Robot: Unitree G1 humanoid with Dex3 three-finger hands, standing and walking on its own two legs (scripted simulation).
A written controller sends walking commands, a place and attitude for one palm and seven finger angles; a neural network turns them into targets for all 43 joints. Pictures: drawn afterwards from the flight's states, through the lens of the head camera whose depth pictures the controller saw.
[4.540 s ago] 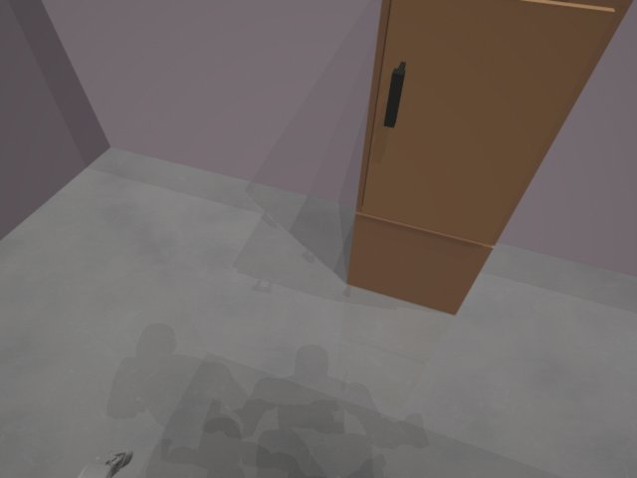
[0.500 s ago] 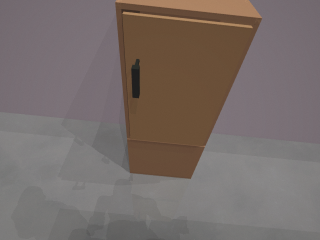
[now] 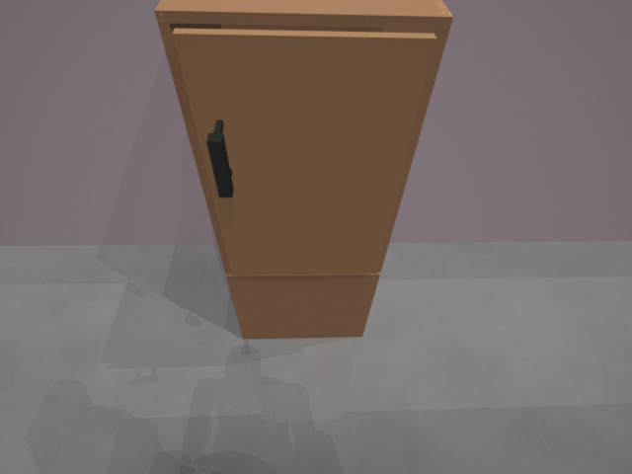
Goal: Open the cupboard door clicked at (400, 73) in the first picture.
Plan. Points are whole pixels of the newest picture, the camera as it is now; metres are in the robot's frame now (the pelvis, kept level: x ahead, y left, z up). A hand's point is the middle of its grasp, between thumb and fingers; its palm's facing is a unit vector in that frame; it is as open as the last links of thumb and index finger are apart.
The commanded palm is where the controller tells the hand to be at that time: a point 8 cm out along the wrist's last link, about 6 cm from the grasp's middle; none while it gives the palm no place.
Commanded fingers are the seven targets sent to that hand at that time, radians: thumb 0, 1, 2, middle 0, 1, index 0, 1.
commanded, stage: come to a stop and stand still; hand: left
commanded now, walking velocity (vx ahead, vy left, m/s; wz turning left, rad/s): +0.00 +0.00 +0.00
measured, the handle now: (222, 159) +0.59 +0.17 +0.05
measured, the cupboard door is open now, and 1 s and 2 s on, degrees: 0 0 0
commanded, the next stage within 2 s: look again from close up in 0.44 s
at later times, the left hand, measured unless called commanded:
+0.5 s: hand out of the picture -0.01 +0.12 -0.18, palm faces +0.07 -0.98 -0.17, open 7.3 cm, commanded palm none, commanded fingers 0.00 0.90 0.90 -0.20 -0.30 -0.20 -0.30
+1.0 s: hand out of the picture -0.03 +0.19 -0.18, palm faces +0.03 -0.98 -0.20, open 7.4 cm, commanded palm none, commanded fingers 0.00 0.90 0.90 -0.20 -0.30 -0.20 -0.30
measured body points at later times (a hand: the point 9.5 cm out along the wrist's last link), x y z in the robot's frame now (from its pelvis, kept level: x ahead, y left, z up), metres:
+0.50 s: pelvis +0.02 -0.04 +0.00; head +0.03 -0.04 +0.45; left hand -0.01 +0.17 -0.16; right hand +0.03 -0.26 -0.16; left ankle -0.01 +0.13 -0.74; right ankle -0.02 -0.12 -0.74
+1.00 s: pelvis -0.03 +0.01 +0.00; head -0.04 +0.02 +0.45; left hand -0.03 +0.24 -0.16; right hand +0.00 -0.22 -0.16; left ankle +0.00 +0.10 -0.74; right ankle -0.02 -0.12 -0.74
